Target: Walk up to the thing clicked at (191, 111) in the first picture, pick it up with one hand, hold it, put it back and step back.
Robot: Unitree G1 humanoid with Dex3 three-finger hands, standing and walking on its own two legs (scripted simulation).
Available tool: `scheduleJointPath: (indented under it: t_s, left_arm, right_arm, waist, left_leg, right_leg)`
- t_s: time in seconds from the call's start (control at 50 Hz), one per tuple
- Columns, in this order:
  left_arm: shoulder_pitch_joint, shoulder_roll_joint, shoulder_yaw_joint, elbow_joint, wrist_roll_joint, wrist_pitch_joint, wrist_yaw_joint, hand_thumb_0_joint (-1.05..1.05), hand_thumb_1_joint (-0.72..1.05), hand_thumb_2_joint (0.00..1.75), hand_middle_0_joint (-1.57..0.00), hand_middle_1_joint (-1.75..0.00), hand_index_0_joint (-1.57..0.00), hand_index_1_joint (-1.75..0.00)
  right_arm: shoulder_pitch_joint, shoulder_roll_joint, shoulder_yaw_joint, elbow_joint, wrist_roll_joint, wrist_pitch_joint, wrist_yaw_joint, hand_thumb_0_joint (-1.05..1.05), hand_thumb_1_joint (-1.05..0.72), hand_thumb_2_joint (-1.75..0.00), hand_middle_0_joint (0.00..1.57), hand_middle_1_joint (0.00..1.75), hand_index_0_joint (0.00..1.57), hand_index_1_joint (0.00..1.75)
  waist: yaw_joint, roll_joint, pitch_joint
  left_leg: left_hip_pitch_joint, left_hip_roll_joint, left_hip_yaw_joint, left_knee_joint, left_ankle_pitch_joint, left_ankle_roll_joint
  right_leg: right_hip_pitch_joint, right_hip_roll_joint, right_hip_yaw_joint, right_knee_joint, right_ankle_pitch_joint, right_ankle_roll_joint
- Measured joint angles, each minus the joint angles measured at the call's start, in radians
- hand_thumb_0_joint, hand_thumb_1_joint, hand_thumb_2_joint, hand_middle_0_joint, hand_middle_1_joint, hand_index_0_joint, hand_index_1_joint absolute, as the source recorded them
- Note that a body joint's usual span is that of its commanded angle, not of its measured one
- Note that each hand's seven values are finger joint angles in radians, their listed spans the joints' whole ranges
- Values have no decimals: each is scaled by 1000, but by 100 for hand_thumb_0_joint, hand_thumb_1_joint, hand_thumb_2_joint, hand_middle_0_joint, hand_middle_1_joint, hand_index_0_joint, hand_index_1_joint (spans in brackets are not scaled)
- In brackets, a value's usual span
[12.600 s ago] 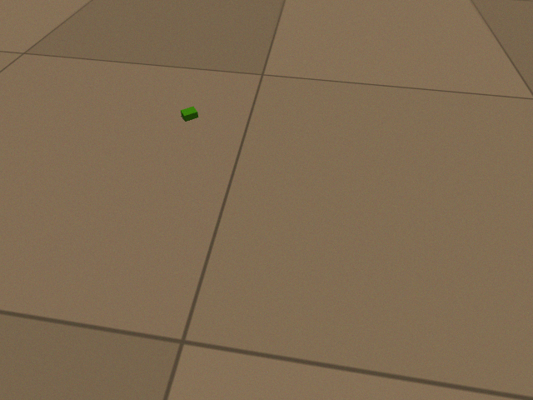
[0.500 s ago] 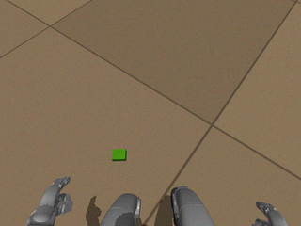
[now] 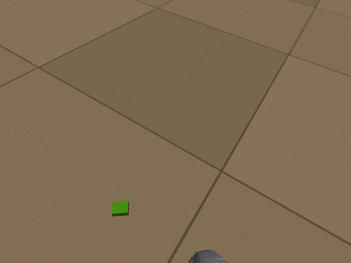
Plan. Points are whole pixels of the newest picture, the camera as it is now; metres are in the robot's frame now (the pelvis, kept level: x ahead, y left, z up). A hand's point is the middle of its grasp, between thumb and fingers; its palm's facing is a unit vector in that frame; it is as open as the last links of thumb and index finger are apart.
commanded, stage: walk up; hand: left
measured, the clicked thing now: (120, 208) +0.51 +0.24 -0.76
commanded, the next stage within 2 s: stand in 0.54 s
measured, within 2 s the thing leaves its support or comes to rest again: neither
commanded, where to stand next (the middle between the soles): +0.12 -0.01 m, yaw +1 degrees
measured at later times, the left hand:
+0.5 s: hand (54, 261) +0.16 +0.29 -0.16, palm faces -0.04 -0.88 -0.48, open 7.4 cm
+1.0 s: hand out of the picture +0.13 +0.26 -0.15, palm faces -0.07 -0.93 -0.35, open 7.4 cm
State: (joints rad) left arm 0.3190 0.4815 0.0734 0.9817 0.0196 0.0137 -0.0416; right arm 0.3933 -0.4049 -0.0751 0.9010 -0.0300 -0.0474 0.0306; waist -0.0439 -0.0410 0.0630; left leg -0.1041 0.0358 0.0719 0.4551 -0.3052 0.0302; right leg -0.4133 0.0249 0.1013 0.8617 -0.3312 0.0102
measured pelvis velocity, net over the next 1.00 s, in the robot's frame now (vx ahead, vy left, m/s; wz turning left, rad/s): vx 0.06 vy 0.00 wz -0.01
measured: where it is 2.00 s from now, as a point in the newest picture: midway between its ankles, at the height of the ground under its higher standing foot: outside the picture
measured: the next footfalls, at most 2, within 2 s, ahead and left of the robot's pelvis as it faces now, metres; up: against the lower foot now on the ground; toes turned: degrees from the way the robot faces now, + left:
right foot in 0.14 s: +0.11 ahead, -0.13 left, +0.00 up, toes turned -1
left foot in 0.52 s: +0.13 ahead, +0.13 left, +0.00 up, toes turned -1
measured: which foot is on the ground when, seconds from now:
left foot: down 0.00-0.16, up 0.18-0.50, down 0.52-1.00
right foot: up 0.00-0.12, down 0.14-1.00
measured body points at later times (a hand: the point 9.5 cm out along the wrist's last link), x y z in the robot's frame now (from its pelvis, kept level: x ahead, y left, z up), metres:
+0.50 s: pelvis +0.05 +0.00 -0.03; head +0.11 -0.02 +0.41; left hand +0.16 +0.33 -0.12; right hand +0.13 -0.32 -0.16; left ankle +0.10 +0.13 -0.73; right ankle +0.10 -0.15 -0.74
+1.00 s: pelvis +0.06 +0.00 +0.00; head +0.06 +0.00 +0.45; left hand +0.14 +0.30 -0.13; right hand +0.14 -0.30 -0.13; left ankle +0.10 +0.13 -0.74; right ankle +0.07 -0.13 -0.74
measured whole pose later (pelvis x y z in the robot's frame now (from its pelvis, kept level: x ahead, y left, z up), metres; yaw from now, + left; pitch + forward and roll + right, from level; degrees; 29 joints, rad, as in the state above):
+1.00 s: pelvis +0.06 +0.00 +0.00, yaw -1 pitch -4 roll +0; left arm 0.15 0.36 -0.02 1.08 0.01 -0.02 -0.01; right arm 0.12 -0.35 -0.03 1.06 0.00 -0.01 0.02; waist -0.01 0.01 0.07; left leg -0.19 0.02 -0.01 0.46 -0.20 -0.02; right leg -0.15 -0.01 0.03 0.45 -0.23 0.02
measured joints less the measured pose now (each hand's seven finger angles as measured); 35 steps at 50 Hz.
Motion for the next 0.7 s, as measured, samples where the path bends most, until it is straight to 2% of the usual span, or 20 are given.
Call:
scheduleJointPath:
  t_s: [0.08, 0.14, 0.16, 0.2, 0.24, 0.28, 0.34, 0.4, 0.44, 0.48, 0.52, 0.54, 0.58, 0.6, 0.64, 0.7]
  left_arm:
    - [-7, -18, -15, -18, -4, -27, -10, 1, 90, 90, -20, -30, -20, -30]
    - [-7, -31, -22, -47, -5, -62, 2, 1, 90, 90, -21, -30, -20, -30]
    - [-12, -39, -20, -56, -2, -75, 11, 1, 90, 90, -21, -30, -20, -30]
    - [-22, -60, -26, -74, 3, -92, 30, 1, 90, 90, -21, -30, -20, -30]
    - [-24, -82, -41, -89, -2, -98, 41, 1, 90, 90, -21, -30, -20, -30]
    - [-22, -98, -50, -101, -3, -100, 51, 1, 90, 90, -21, -30, -20, -30]
    - [-33, -102, -55, -113, -3, -93, 65, 0, 90, 90, -21, -30, -21, -30]
    - [-72, -96, -51, -133, -4, -57, 74, 0, 90, 90, -21, -30, -21, -30]
    - [-107, -88, -47, -153, 1, -27, 75, 1, 90, 90, -21, -30, -20, -30]
    - [-140, -79, -45, -174, 4, -3, 74, 1, 90, 90, -21, -30, -20, -30]
    - [-171, -66, -48, -191, -7, 17, 72, 1, 90, 90, -21, -30, -20, -30]
    - [-197, -59, -44, -192, -16, 26, 75, 1, 90, 90, -21, -30, -20, -30]
    - [-227, -59, -39, -176, -20, 33, 82, 1, 90, 90, -21, -30, -20, -30]
    - [-231, -60, -41, -161, -16, 32, 81, 1, 90, 90, -21, -30, -20, -30]
    - [-226, -61, -46, -128, -13, 24, 75, 1, 90, 90, -21, -30, -20, -30]
    - [-207, -71, -56, -81, -12, 7, 62, 1, 90, 90, -21, -30, -20, -30]
  right_arm:
    - [5, -28, -5, -19, -3, 19, 15, 0, -90, -89, 21, 30, 20, 30]
    - [2, -45, -8, -46, -5, 43, 23, 0, -90, -90, 21, 30, 20, 30]
    - [-2, -49, -9, -52, -4, 52, 22, 0, -90, -90, 21, 30, 20, 30]
    - [-22, -49, -10, -51, -2, 77, 20, 0, -90, -90, 21, 30, 20, 30]
    - [-41, -50, -9, -52, 1, 90, 24, 0, -90, -90, 20, 30, 20, 30]
    - [-56, -51, -10, -57, 5, 89, 27, 0, -90, -90, 20, 30, 20, 30]
    - [-88, -40, -11, -60, 18, 89, 16, 0, -90, -90, 20, 30, 20, 30]
    - [-136, -24, -2, -59, 40, 97, -10, 0, -90, -90, 20, 30, 20, 30]
    - [-155, -13, 5, -67, 47, 95, -26, 0, -90, -90, 21, 30, 20, 30]
    - [-160, -8, 10, -74, 47, 86, -35, 0, -90, -90, 21, 30, 20, 30]
    - [-156, -8, 11, -74, 38, 70, -40, 0, -90, -90, 21, 30, 20, 30]
    - [-166, 1, 10, -67, 29, 67, -44, 0, -90, -90, 21, 30, 20, 30]
    - [-178, 18, 19, -47, 15, 55, -39, 0, -90, -89, 21, 30, 20, 30]
    - [-178, 28, 23, -35, 13, 49, -36, 0, -90, -89, 21, 30, 20, 30]
    - [-179, 49, 30, -14, 11, 42, -35, 0, -90, -89, 21, 30, 20, 30]
    - [-176, 65, 35, 9, 10, 34, -33, 0, -90, -89, 21, 30, 20, 30]
  waist:
    - [-1, 21, 6]
    - [-1, 42, 7]
    - [0, 62, 13]
    - [8, 96, 18]
    - [17, 125, 16]
    - [22, 151, 16]
    - [36, 160, 32]
    - [52, 138, 70]
    - [55, 114, 92]
    - [51, 90, 103]
    - [41, 67, 108]
    - [40, 38, 126]
    - [39, 11, 138]
    - [33, 4, 131]
    - [26, -10, 115]
    - [23, -12, 84]
  left_leg:
    - [26, 15, 14, 10, -31, 0]
    - [2, 28, 17, 119, -109, -3]
    - [-26, 40, -4, 200, -145, 14]
    - [-116, 11, -96, 414, -195, 19]
    - [-205, -18, -144, 568, -179, 15]
    - [-277, -19, -162, 621, -138, 4]
    - [-350, -28, -197, 616, -114, -23]
    - [-389, -53, -212, 615, -152, -37]
    - [-390, -59, -180, 580, -149, -40]
    - [-357, -54, -131, 475, -104, -36]
    - [-296, -57, -93, 322, -12, -33]
    - [-300, -74, -80, 333, -29, -29]
    - [-320, -78, -73, 373, -52, -17]
    - [-321, -74, -77, 373, -53, -14]
    - [-300, -61, -79, 344, -44, -13]
    - [-269, -39, -83, 286, -21, -19]
  right_leg:
    - [40, -39, -68, -158, -16, -7]
    - [107, -41, -108, -304, 64, -13]
    - [108, -28, -117, -296, 127, -12]
    - [100, -16, -132, -242, 99, -15]
    - [119, -17, -139, -245, 80, -20]
    - [146, -22, -145, -269, 79, -17]
    - [156, -39, -138, -268, 72, -7]
    - [121, -67, -112, -220, 53, -4]
    - [84, -89, -100, -177, 35, -3]
    - [41, -108, -95, -119, 9, 1]
    - [-10, -127, -92, -28, -33, 8]
    - [-36, -137, -65, 22, -46, -1]
    - [-60, -88, 9, 92, -180, -23]
    - [-64, -61, 28, 130, -212, -29]
    - [-56, -29, 25, 170, -216, -38]
    - [4, -27, -23, 67, -222, -33]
